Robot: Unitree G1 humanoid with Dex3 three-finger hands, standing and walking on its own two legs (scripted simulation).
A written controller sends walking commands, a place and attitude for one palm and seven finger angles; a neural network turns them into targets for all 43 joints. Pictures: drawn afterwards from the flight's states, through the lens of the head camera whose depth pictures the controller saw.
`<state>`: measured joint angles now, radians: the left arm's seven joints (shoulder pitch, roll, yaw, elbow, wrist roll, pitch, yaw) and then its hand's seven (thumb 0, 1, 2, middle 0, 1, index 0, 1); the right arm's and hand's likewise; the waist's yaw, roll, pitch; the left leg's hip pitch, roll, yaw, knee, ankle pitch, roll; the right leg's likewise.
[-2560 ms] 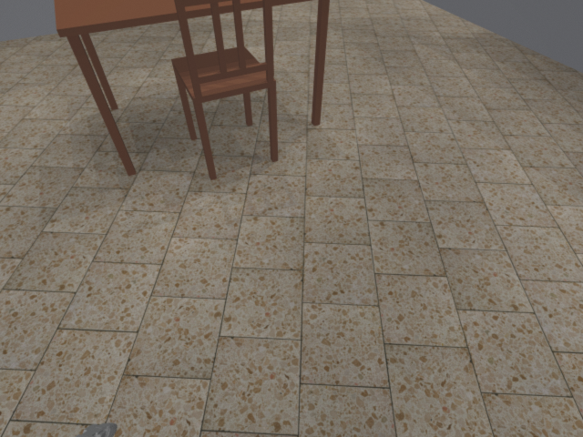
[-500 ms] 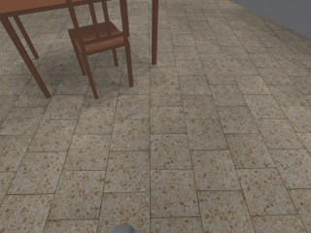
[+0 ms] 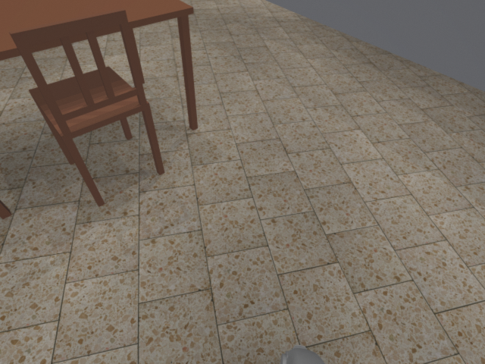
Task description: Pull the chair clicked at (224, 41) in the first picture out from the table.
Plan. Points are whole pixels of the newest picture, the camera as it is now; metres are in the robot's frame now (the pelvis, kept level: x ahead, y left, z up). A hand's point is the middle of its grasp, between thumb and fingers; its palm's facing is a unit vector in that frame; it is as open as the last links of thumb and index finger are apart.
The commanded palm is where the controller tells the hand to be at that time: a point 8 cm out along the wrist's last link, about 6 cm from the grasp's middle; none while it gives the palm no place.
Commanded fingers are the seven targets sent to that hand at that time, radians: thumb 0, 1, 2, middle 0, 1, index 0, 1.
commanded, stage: walk to a spot facing it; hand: left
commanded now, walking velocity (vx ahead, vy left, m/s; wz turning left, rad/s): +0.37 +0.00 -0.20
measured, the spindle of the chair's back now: (78, 72) +1.04 +0.65 -0.09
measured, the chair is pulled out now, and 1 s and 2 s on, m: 0.00 0.00 0.00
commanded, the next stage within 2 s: turn to face it in 1.14 s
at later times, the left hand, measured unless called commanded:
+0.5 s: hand (168, 306) +0.27 +0.17 -0.18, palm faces -0.03 -0.98 -0.21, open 7.2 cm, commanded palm none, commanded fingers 0.00 0.90 0.90 -0.20 -0.30 -0.20 -0.30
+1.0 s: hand (202, 193) +0.58 +0.14 -0.17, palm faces -0.19 -0.97 -0.18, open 7.4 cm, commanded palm none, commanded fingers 0.00 0.90 0.90 -0.20 -0.30 -0.20 -0.30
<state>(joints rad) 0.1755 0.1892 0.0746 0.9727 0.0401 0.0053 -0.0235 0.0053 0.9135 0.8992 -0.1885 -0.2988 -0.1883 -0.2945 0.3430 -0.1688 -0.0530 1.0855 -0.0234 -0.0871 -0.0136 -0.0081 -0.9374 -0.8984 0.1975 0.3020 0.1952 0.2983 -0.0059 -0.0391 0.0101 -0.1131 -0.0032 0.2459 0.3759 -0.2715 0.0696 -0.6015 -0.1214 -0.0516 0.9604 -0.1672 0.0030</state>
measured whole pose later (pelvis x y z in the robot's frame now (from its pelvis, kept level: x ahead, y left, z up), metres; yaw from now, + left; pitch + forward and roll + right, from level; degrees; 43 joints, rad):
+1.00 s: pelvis +0.47 -0.02 -0.01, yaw -11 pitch -1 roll +0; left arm 0.15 0.17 0.07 1.03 0.03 0.01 -0.03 0.01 0.92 0.90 -0.19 -0.30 -0.19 -0.30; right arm 0.44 -0.07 -0.03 1.15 -0.03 -0.07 -0.01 0.01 -0.91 -0.90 0.20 0.30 0.20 0.30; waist -0.04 -0.01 0.07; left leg 0.08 0.07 0.31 0.33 -0.38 -0.03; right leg -0.55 -0.10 -0.13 0.70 -0.17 -0.02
